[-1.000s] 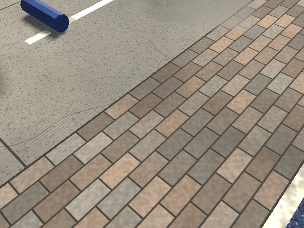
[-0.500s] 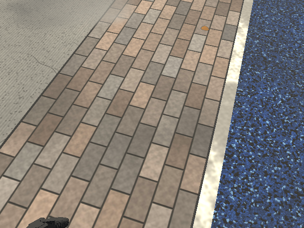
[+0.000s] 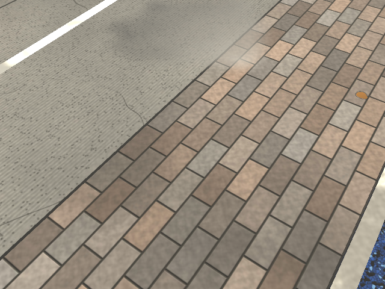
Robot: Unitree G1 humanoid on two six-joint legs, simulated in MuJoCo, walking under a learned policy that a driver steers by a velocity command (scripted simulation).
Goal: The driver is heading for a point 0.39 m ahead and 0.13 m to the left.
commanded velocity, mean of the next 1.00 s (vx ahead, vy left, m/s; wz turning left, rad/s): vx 0.24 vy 0.00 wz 0.26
